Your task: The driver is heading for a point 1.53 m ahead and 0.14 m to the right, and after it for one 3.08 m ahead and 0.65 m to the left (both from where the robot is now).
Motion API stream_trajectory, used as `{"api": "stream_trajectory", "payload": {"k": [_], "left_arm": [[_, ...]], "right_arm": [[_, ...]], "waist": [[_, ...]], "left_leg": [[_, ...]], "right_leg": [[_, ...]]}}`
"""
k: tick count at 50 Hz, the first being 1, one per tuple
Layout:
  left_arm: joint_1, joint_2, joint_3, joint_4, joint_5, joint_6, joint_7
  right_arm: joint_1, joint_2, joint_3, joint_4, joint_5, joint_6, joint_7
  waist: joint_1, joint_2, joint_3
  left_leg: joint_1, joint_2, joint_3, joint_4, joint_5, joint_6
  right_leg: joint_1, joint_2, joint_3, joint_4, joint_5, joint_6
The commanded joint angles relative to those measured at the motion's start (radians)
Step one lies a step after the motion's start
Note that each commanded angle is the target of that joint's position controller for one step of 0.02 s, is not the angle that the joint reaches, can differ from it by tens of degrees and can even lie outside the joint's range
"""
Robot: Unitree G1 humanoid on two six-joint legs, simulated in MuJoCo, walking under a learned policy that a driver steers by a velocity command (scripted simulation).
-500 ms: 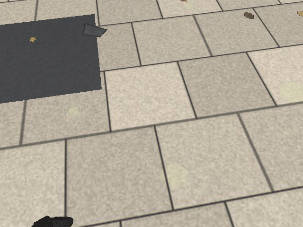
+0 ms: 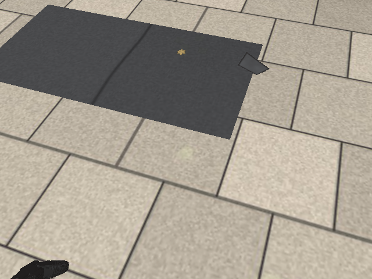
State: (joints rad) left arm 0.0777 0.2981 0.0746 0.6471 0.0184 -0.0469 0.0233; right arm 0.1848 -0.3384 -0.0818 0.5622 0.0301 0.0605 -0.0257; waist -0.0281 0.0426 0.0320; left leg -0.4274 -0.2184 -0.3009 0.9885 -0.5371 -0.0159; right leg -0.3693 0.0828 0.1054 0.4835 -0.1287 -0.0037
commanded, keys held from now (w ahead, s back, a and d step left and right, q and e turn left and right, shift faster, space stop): q+shift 0.02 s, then shift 0.26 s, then e+shift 0.58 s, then shift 0.14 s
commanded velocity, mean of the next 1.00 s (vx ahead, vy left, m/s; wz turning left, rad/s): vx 0.01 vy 0.00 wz -0.21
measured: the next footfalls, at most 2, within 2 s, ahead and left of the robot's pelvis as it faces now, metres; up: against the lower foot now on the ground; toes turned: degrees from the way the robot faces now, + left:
left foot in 0.36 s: +0.02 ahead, +0.13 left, +0.00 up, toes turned +8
right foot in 0.78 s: +0.04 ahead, -0.13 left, +0.00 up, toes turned -15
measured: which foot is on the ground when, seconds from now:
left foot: up 0.00-0.34, down 0.36-0.80, up 0.82-1.00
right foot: down 0.00-0.36, up 0.38-0.76, down 0.78-1.00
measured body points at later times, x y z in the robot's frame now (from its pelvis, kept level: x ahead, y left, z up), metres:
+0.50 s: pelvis +0.01 +0.02 +0.01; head +0.02 +0.04 +0.46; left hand +0.07 +0.31 -0.12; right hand +0.20 -0.21 -0.07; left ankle -0.02 +0.12 -0.73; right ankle +0.01 -0.12 -0.66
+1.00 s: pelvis +0.01 -0.04 +0.01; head +0.05 -0.08 +0.46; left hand +0.26 +0.19 -0.06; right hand +0.08 -0.36 -0.10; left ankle +0.06 +0.12 -0.64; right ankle +0.00 -0.12 -0.73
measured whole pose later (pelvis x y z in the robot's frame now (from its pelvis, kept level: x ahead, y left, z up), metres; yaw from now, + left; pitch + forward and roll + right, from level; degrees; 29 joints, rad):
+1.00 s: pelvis +0.01 -0.04 +0.01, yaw -18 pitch +3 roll +2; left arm 0.18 0.31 0.07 0.59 0.00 0.03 0.02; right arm 0.11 -0.33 -0.10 0.69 -0.01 0.01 -0.03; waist 0.00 0.03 0.05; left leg -0.60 0.02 -0.03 1.14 -0.36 -0.07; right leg -0.31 0.04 0.05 0.48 -0.22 -0.06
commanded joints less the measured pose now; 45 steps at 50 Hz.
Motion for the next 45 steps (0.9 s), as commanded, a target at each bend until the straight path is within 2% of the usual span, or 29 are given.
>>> {"api": "stream_trajectory", "payload": {"k": [1,3,5,7,10,14,15,16,17,18,19,20,21,22,23,25,27,29,32,34,36,38,39,40,41,42,43,44,45], "left_arm": [[-0.037,0.086,0.019,-0.109,-0.002,0.019,0.024],[-0.036,0.101,0.012,-0.101,0.004,0.033,0.031],[0.001,0.101,0.01,-0.081,0.01,0.042,0.03],[0.03,0.104,0.011,-0.067,0.007,0.047,0.025],[0.022,0.127,0.02,-0.054,-0.005,0.052,0.012],[0.047,0.141,0.022,-0.022,-0.025,0.058,-0.001],[0.062,0.13,0.014,-0.008,-0.033,0.059,-0.003],[0.067,0.104,0.001,0.007,-0.041,0.058,-0.008],[0.109,0.064,-0.015,0.032,-0.047,0.052,-0.015],[0.153,0.031,-0.027,0.036,-0.031,0.039,-0.031],[0.129,0.0,-0.035,-0.007,-0.021,0.023,-0.04],[0.045,0.105,-0.004,-0.022,-0.032,0.023,-0.032],[0.035,0.156,0.022,-0.021,-0.05,0.031,-0.025],[0.08,0.151,0.033,0.004,-0.056,0.048,-0.014],[0.13,0.145,0.039,0.023,-0.05,0.069,-0.003],[0.166,0.119,0.04,0.027,-0.048,0.092,0.007],[0.132,0.088,0.032,-0.004,-0.048,0.1,0.003],[0.089,0.057,0.018,-0.041,-0.045,0.101,-0.013],[0.067,0.038,0.005,-0.088,-0.041,0.099,-0.044],[0.081,0.061,0.013,-0.102,-0.042,0.103,-0.055],[0.093,0.077,0.024,-0.113,-0.043,0.114,-0.06],[0.136,0.083,0.038,-0.109,-0.045,0.123,-0.059],[0.194,0.112,0.055,-0.091,-0.041,0.122,-0.045],[0.277,0.232,0.096,-0.088,-0.041,0.115,-0.023],[0.277,0.356,0.114,-0.114,-0.009,0.094,-0.022],[0.275,0.278,0.093,-0.121,0.0,0.064,-0.037],[0.242,0.253,0.079,-0.112,-0.007,0.046,-0.035],[0.172,0.22,0.07,-0.117,-0.028,0.044,-0.025],[0.1,0.178,0.053,-0.131,-0.045,0.052,-0.015]], "right_arm": [[0.098,-0.188,-0.06,-0.023,0.003,0.007,0.001],[0.082,-0.126,-0.037,-0.036,-0.007,0.009,-0.001],[0.058,-0.076,-0.018,-0.046,-0.005,-0.002,-0.007],[0.028,-0.063,-0.01,-0.052,-0.009,-0.01,-0.011],[0.018,-0.037,0.004,-0.045,-0.022,-0.018,-0.005],[0.028,-0.041,0.01,-0.023,-0.021,-0.023,0.01],[0.043,-0.025,0.014,-0.009,-0.026,-0.024,0.013],[0.084,0.002,0.019,0.017,-0.032,-0.027,0.017],[0.115,0.01,0.023,0.035,-0.038,-0.028,0.018],[0.143,-0.059,0.01,0.032,-0.049,-0.024,0.011],[0.093,-0.161,-0.015,0.027,-0.069,-0.016,0.004],[0.073,-0.138,-0.02,0.014,-0.084,-0.025,0.003],[0.052,-0.131,-0.019,0.011,-0.087,-0.037,-0.001],[0.021,-0.108,-0.014,0.009,-0.078,-0.048,-0.006],[-0.023,-0.073,-0.004,0.002,-0.06,-0.058,-0.011],[-0.064,-0.031,0.008,-0.003,-0.053,-0.064,-0.021],[-0.061,-0.022,0.006,0.004,-0.053,-0.058,-0.029],[-0.037,-0.037,-0.004,0.017,-0.054,-0.049,-0.037],[-0.034,-0.089,-0.027,0.027,-0.049,-0.044,-0.031],[-0.043,-0.113,-0.039,0.035,-0.038,-0.047,-0.019],[-0.058,-0.122,-0.048,0.042,-0.02,-0.056,-0.006],[-0.077,-0.116,-0.052,0.055,-0.001,-0.061,0.005],[-0.035,-0.091,-0.049,0.08,0.0,-0.063,0.012],[-0.023,-0.059,-0.042,0.069,-0.024,-0.068,0.015],[-0.118,0.004,-0.013,-0.027,-0.062,-0.077,0.01],[-0.185,-0.053,-0.028,-0.016,-0.058,-0.077,0.006],[-0.2,-0.057,-0.028,-0.018,-0.035,-0.079,0.003],[-0.162,-0.061,-0.031,0.011,-0.032,-0.077,-0.007],[-0.133,-0.083,-0.038,0.027,-0.041,-0.072,-0.016]], "waist": [[-0.007,-0.139,-0.108],[0.005,-0.122,-0.061],[0.026,-0.15,-0.083],[0.048,-0.167,-0.111],[0.051,-0.184,-0.141],[0.06,-0.229,-0.137],[0.051,-0.224,-0.132],[0.023,-0.207,-0.126],[0.008,-0.184,-0.124],[0.024,-0.068,-0.157],[0.054,0.193,-0.125],[-0.016,0.178,-0.097],[-0.017,0.16,-0.052],[0.001,0.152,-0.042],[0.02,0.154,-0.033],[0.042,0.122,-0.031],[0.028,0.102,-0.036],[0.0,0.092,-0.055],[-0.014,0.098,-0.082],[-0.006,0.105,-0.09],[0.007,0.111,-0.091],[0.046,0.092,-0.099],[0.069,0.027,-0.119],[0.095,-0.185,-0.141],[0.082,-0.437,-0.195],[0.143,-0.232,-0.254],[0.112,-0.191,-0.198],[0.069,-0.115,-0.152],[0.038,-0.111,-0.129]], "left_leg": [[-0.204,0.149,0.102,0.314,0.074,-0.073],[-0.188,0.168,0.193,0.364,0.135,-0.079],[-0.188,0.186,0.237,0.297,0.15,-0.085],[-0.188,0.206,0.234,0.209,0.137,-0.092],[-0.099,0.233,0.248,0.03,0.12,-0.081],[0.05,0.225,0.292,-0.223,0.129,-0.04],[0.11,0.218,0.293,-0.335,0.164,-0.022],[0.214,0.205,0.303,-0.506,0.261,0.002],[0.354,0.207,0.287,-0.656,0.362,0.034],[0.496,0.346,0.141,-0.643,0.441,0.073],[0.395,0.529,0.011,-0.628,0.529,0.187],[0.262,0.574,-0.004,-0.673,0.474,0.271],[0.246,0.564,0.015,-0.686,0.504,0.281],[0.254,0.544,0.058,-0.684,0.546,0.264],[0.261,0.529,0.109,-0.677,0.586,0.241],[0.265,0.506,0.197,-0.667,0.655,0.221],[0.314,0.502,0.249,-0.667,0.627,0.217],[0.366,0.515,0.28,-0.653,0.632,0.222],[0.366,0.555,0.317,-0.634,0.688,0.233],[0.35,0.573,0.341,-0.614,0.73,0.227],[0.35,0.591,0.363,-0.578,0.742,0.201],[0.315,0.577,0.421,-0.48,0.71,0.138],[0.251,0.525,0.475,-0.356,0.654,0.08],[0.016,0.42,0.54,-0.072,0.404,-0.011],[-0.32,0.232,0.435,0.196,-0.165,-0.084],[-0.354,0.241,0.252,0.314,-0.171,-0.072],[-0.361,0.246,0.223,0.313,-0.082,-0.042],[-0.359,0.269,0.219,0.265,0.018,-0.032],[-0.336,0.283,0.22,0.211,0.097,-0.033]], "right_leg": [[0.216,-0.325,0.252,-0.145,0.05,-0.173],[0.118,-0.282,0.153,-0.178,0.113,-0.187],[0.157,-0.263,0.095,-0.183,0.164,-0.209],[0.223,-0.285,0.09,-0.177,0.19,-0.237],[0.235,-0.309,0.072,-0.171,0.164,-0.247],[0.204,-0.335,0.077,-0.161,0.116,-0.248],[0.183,-0.326,0.087,-0.136,0.126,-0.239],[0.134,-0.304,0.076,-0.106,0.135,-0.215],[0.05,-0.269,0.057,-0.088,0.086,-0.158],[-0.06,-0.2,0.008,0.014,-0.089,-0.065],[-0.169,-0.094,-0.106,0.105,-0.322,0.003],[-0.141,-0.103,-0.099,0.278,-0.412,0.036],[-0.193,-0.09,-0.092,0.456,-0.424,0.043],[-0.238,-0.09,-0.073,0.588,-0.423,0.056],[-0.268,-0.097,-0.048,0.67,-0.39,0.071],[-0.287,-0.102,-0.052,0.758,-0.318,0.099],[-0.32,-0.13,-0.083,0.689,-0.243,0.121],[-0.306,-0.153,-0.105,0.568,-0.216,0.13],[-0.215,-0.169,-0.147,0.425,-0.247,0.103],[-0.15,-0.158,-0.182,0.356,-0.253,0.075],[-0.103,-0.149,-0.202,0.279,-0.245,0.042],[0.014,-0.118,-0.23,0.126,-0.151,-0.004],[0.144,-0.085,-0.208,0.026,-0.032,-0.042],[0.362,-0.207,0.028,-0.047,0.378,-0.126],[0.474,-0.444,0.488,-0.085,0.565,-0.361],[0.471,-0.463,0.457,-0.122,0.448,-0.389],[0.413,-0.419,0.378,-0.132,0.348,-0.341],[0.364,-0.367,0.292,-0.128,0.276,-0.281],[0.309,-0.338,0.235,-0.123,0.275,-0.241]]}}
Keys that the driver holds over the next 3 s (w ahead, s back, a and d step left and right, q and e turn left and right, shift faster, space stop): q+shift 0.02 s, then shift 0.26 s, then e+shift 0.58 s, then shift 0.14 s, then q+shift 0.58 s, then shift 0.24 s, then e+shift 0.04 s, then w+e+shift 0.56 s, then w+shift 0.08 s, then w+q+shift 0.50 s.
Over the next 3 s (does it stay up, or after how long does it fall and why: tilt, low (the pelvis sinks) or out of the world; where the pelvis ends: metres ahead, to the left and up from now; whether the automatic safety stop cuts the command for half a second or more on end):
stays up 0.77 -0.25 -0.03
